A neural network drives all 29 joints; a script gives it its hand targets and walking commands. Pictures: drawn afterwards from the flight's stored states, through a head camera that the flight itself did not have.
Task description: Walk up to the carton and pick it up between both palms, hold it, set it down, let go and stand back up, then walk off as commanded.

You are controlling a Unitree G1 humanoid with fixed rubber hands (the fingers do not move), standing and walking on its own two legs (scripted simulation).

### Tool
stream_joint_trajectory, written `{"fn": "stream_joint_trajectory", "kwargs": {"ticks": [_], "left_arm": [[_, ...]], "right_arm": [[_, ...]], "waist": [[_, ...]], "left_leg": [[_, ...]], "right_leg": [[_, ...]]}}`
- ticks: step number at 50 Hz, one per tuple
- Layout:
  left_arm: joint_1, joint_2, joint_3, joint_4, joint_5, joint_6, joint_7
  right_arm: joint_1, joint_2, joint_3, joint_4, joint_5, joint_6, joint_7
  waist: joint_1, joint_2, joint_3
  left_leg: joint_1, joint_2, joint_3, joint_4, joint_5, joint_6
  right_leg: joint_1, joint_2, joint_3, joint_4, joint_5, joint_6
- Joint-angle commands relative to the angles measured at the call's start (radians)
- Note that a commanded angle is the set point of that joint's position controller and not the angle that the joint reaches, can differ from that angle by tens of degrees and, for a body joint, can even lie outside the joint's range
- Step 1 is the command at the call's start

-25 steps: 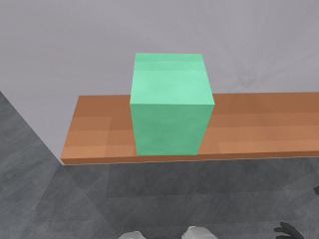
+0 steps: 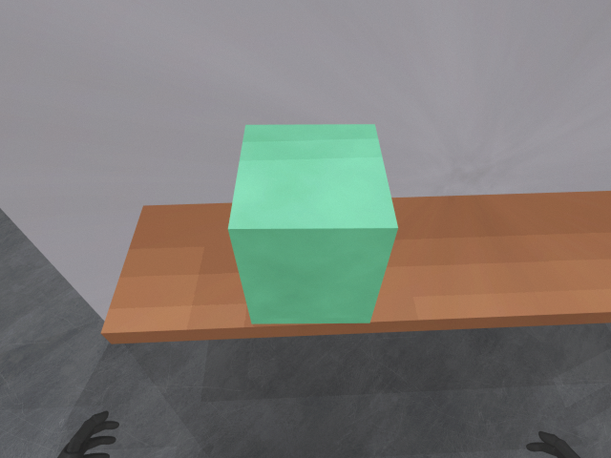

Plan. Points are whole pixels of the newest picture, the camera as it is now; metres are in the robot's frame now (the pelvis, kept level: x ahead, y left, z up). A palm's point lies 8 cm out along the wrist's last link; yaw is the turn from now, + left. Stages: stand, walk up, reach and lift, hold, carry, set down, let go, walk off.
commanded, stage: walk up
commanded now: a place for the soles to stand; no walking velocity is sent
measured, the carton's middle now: (310, 228) +0.44 +0.01 +0.02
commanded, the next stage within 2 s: reach and lift in 1.04 s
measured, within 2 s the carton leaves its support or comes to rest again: neither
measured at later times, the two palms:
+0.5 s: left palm out of the picture +0.11 +0.32 -0.09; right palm out of the picture +0.08 -0.33 -0.08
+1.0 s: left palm out of the picture +0.09 +0.32 -0.10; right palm out of the picture +0.08 -0.34 -0.08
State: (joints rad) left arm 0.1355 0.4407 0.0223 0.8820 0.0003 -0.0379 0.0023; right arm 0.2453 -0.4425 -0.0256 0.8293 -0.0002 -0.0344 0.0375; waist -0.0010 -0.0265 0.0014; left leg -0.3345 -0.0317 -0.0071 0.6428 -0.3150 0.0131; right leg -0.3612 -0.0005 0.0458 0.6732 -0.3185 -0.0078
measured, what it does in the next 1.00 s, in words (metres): stands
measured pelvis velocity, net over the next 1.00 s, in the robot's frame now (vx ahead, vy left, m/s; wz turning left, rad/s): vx -0.01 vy -0.01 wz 0.02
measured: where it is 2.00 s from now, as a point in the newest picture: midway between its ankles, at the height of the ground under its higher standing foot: outside the picture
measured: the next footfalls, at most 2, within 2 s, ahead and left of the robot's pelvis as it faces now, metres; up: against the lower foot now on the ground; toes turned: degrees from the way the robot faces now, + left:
none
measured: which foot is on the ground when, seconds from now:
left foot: down 0.00-1.00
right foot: down 0.00-1.00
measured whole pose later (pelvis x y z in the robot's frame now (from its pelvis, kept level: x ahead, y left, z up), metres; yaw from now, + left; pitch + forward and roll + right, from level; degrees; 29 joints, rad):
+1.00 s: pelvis -0.01 -0.01 +0.00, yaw +1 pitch +0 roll +1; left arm 0.13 0.44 0.02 0.94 0.00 0.01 -0.03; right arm 0.25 -0.44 -0.03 0.86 0.00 -0.05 0.00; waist 0.00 -0.03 0.03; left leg -0.34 -0.03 -0.03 0.64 -0.30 0.01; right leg -0.36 0.00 0.03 0.67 -0.31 -0.01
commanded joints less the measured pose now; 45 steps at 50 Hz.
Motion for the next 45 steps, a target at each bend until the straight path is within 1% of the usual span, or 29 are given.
{"fn": "stream_joint_trajectory", "kwargs": {"ticks": [1, 5, 6, 7, 8, 9, 11, 15, 17, 18, 20, 21, 22, 23, 24, 25, 26, 28, 29, 31, 33, 34, 37, 38, 39, 40, 41, 44, 45], "left_arm": [[-0.062, 0.169, 0.028, 0.001, 0.013, -0.015, 0.002], [-0.068, 0.167, 0.027, 0.010, 0.012, -0.012, -0.001], [-0.076, 0.165, 0.025, 0.015, 0.014, -0.012, -0.001], [-0.078, 0.167, 0.025, 0.015, 0.017, -0.012, -0.001], [-0.088, 0.167, 0.024, 0.019, 0.018, -0.013, -0.002], [-0.084, 0.166, 0.024, 0.024, 0.016, -0.014, -0.003], [-0.090, 0.169, 0.026, 0.029, 0.020, -0.014, -0.005], [-0.101, 0.169, 0.024, 0.034, 0.021, -0.013, -0.007], [-0.100, 0.166, 0.024, 0.038, 0.020, -0.012, -0.008], [-0.095, 0.164, 0.023, 0.040, 0.020, -0.011, -0.008], [-0.096, 0.170, 0.024, 0.040, 0.021, -0.011, -0.008], [-0.110, 0.185, 0.039, 0.026, 0.032, 0.011, -0.016], [-0.092, 0.184, 0.041, 0.024, 0.028, 0.021, -0.018], [-0.082, 0.176, 0.042, 0.019, 0.025, 0.027, -0.018], [-0.074, 0.175, 0.040, 0.018, 0.022, 0.032, -0.019], [-0.074, 0.178, 0.042, 0.012, 0.027, 0.035, -0.019], [-0.076, 0.178, 0.042, 0.012, 0.026, 0.038, -0.022], [-0.068, 0.180, 0.044, 0.018, 0.030, 0.040, -0.025], [-0.060, 0.182, 0.045, 0.020, 0.031, 0.040, -0.026], [-0.078, 0.188, 0.045, 0.016, 0.034, 0.039, -0.027], [-0.098, 0.186, 0.046, 0.006, 0.035, 0.041, -0.028], [-0.104, 0.186, 0.045, 0.007, 0.037, 0.042, -0.030], [-0.089, 0.179, 0.046, 0.007, 0.035, 0.045, -0.030], [-0.082, 0.181, 0.046, 0.006, 0.036, 0.045, -0.030], [-0.090, 0.184, 0.048, 0.005, 0.035, 0.046, -0.030], [-0.094, 0.182, 0.048, 0.001, 0.032, 0.047, -0.030], [-0.088, 0.185, 0.049, 0.004, 0.034, 0.048, -0.031], [-0.084, 0.183, 0.048, 0.002, 0.032, 0.049, -0.031], [-0.080, 0.180, 0.048, 0.003, 0.031, 0.050, -0.031]], "right_arm": [[-0.046, -0.163, -0.030, -0.002, -0.009, -0.030, -0.038], [-0.065, -0.166, -0.029, -0.001, -0.013, -0.029, -0.038], [-0.065, -0.163, -0.028, 0.002, -0.013, -0.028, -0.038], [-0.068, -0.166, -0.028, 0.002, -0.013, -0.027, -0.038], [-0.067, -0.167, -0.027, 0.005, -0.015, -0.027, -0.037], [-0.072, -0.164, -0.026, 0.006, -0.013, -0.027, -0.037], [-0.069, -0.165, -0.028, 0.009, -0.013, -0.027, -0.035], [-0.063, -0.164, -0.025, 0.019, -0.016, -0.027, -0.035], [-0.068, -0.167, -0.024, 0.022, -0.016, -0.029, -0.035], [-0.070, -0.167, -0.022, 0.024, -0.016, -0.029, -0.036], [-0.065, -0.167, -0.024, 0.027, -0.015, -0.030, -0.036], [-0.040, -0.207, -0.037, 0.031, -0.012, -0.039, -0.052], [-0.019, -0.220, -0.042, 0.029, -0.011, -0.043, -0.059], [-0.020, -0.222, -0.043, 0.027, -0.012, -0.044, -0.063], [-0.028, -0.226, -0.045, 0.021, -0.014, -0.044, -0.068], [-0.029, -0.226, -0.047, 0.017, -0.014, -0.044, -0.071], [-0.035, -0.228, -0.049, 0.015, -0.015, -0.044, -0.072], [-0.054, -0.224, -0.050, 0.012, -0.014, -0.041, -0.073], [-0.053, -0.213, -0.048, 0.013, -0.012, -0.039, -0.072], [-0.051, -0.194, -0.043, 0.018, -0.008, -0.035, -0.071], [-0.037, -0.189, -0.043, 0.021, -0.012, -0.035, -0.070], [-0.028, -0.196, -0.043, 0.026, -0.012, -0.035, -0.070], [-0.019, -0.207, -0.045, 0.027, -0.013, -0.037, -0.073], [-0.023, -0.207, -0.046, 0.024, -0.013, -0.037, -0.073], [-0.019, -0.206, -0.045, 0.027, -0.013, -0.037, -0.073], [-0.023, -0.206, -0.046, 0.027, -0.013, -0.038, -0.074], [-0.024, -0.207, -0.045, 0.024, -0.011, -0.039, -0.074], [-0.019, -0.209, -0.043, 0.026, -0.012, -0.041, -0.076], [-0.025, -0.211, -0.044, 0.026, -0.014, -0.040, -0.076]], "waist": [[0.006, 0.035, -0.107], [0.009, 0.048, -0.075], [0.005, 0.036, -0.058], [0.005, 0.041, -0.055], [0.002, 0.026, -0.039], [0.003, 0.029, -0.041], [0.002, 0.011, -0.033], [-0.001, 0.018, -0.020], [0.003, 0.026, -0.026], [0.007, 0.021, -0.024], [0.003, 0.019, -0.025], [-0.003, -0.030, 0.000], [0.001, -0.001, -0.036], [0.009, 0.023, -0.048], [0.016, 0.031, -0.048], [0.016, 0.032, -0.050], [0.017, 0.042, -0.046], [0.021, 0.033, -0.034], [0.021, 0.023, -0.037], [0.007, -0.020, -0.023], [0.000, -0.017, -0.013], [-0.005, -0.024, -0.010], [0.006, -0.011, -0.018], [0.010, -0.021, -0.031], [0.006, -0.013, -0.030], [0.007, -0.006, -0.028], [0.011, -0.010, -0.029], [0.011, -0.008, -0.039], [0.014, 0.010, -0.034]], "left_leg": [[0.081, 0.133, -0.153, -0.133, 0.300, 0.060], [0.054, 0.137, -0.169, -0.160, 0.193, 0.062], [0.043, 0.134, -0.173, -0.167, 0.166, 0.063], [0.035, 0.130, -0.176, -0.169, 0.140, 0.063], [0.024, 0.130, -0.178, -0.179, 0.127, 0.064], [0.033, 0.127, -0.172, -0.178, 0.116, 0.061], [0.020, 0.117, -0.169, -0.182, 0.096, 0.058], [0.027, 0.109, -0.162, -0.183, 0.083, 0.058], [0.019, 0.118, -0.179, -0.197, 0.079, 0.059], [0.015, 0.117, -0.180, -0.198, 0.085, 0.060], [0.026, 0.111, -0.170, -0.190, 0.086, 0.056], [0.025, 0.136, -0.187, -0.168, 0.213, 0.064], [0.041, 0.159, -0.208, -0.154, 0.272, 0.077], [0.046, 0.176, -0.235, -0.155, 0.281, 0.092], [0.036, 0.195, -0.259, -0.161, 0.273, 0.104], [0.043, 0.203, -0.269, -0.164, 0.254, 0.111], [0.035, 0.201, -0.266, -0.165, 0.239, 0.109], [0.004, 0.191, -0.253, -0.166, 0.169, 0.105], [0.000, 0.169, -0.224, -0.159, 0.135, 0.090], [0.007, 0.118, -0.168, -0.142, 0.086, 0.066], [0.022, 0.097, -0.147, -0.136, 0.077, 0.058], [0.025, 0.104, -0.162, -0.140, 0.079, 0.062], [0.008, 0.130, -0.199, -0.151, 0.104, 0.076], [0.012, 0.130, -0.196, -0.141, 0.123, 0.076], [0.007, 0.123, -0.191, -0.142, 0.130, 0.073], [0.005, 0.124, -0.193, -0.146, 0.135, 0.073], [0.006, 0.127, -0.198, -0.145, 0.141, 0.075], [0.012, 0.137, -0.209, -0.148, 0.160, 0.077], [0.008, 0.136, -0.209, -0.149, 0.159, 0.078]], "right_leg": [[0.165, -0.109, 0.083, -0.145, 0.238, -0.064], [0.134, -0.105, 0.088, -0.167, 0.136, -0.062], [0.126, -0.108, 0.092, -0.181, 0.105, -0.064], [0.124, -0.111, 0.101, -0.196, 0.077, -0.065], [0.125, -0.109, 0.102, -0.203, 0.062, -0.062], [0.116, -0.112, 0.103, -0.210, 0.050, -0.064], [0.117, -0.115, 0.111, -0.223, 0.027, -0.063], [0.092, -0.111, 0.112, -0.231, -0.016, -0.060], [0.110, -0.103, 0.099, -0.222, -0.006, -0.056], [0.112, -0.105, 0.102, -0.223, 0.002, -0.057], [0.104, -0.108, 0.107, -0.227, -0.003, -0.058], [0.080, -0.087, 0.088, -0.168, 0.119, -0.068], [0.101, -0.082, 0.067, -0.122, 0.175, -0.065], [0.101, -0.077, 0.061, -0.092, 0.184, -0.063], [0.101, -0.075, 0.057, -0.076, 0.173, -0.054], [0.091, -0.072, 0.055, -0.072, 0.149, -0.057], [0.087, -0.073, 0.059, -0.078, 0.128, -0.057], [0.100, -0.080, 0.070, -0.108, 0.093, -0.062], [0.105, -0.090, 0.086, -0.143, 0.074, -0.072], [0.084, -0.111, 0.124, -0.201, 0.035, -0.091], [0.058, -0.117, 0.132, -0.214, 0.004, -0.091], [0.053, -0.111, 0.121, -0.208, -0.006, -0.090], [0.081, -0.096, 0.098, -0.179, 0.001, -0.077], [0.092, -0.098, 0.101, -0.183, 0.019, -0.078], [0.095, -0.099, 0.100, -0.178, 0.027, -0.082], [0.099, -0.099, 0.100, -0.171, 0.039, -0.079], [0.104, -0.098, 0.096, -0.166, 0.048, -0.079], [0.111, -0.093, 0.091, -0.151, 0.068, -0.076], [0.113, -0.093, 0.088, -0.151, 0.071, -0.076]]}}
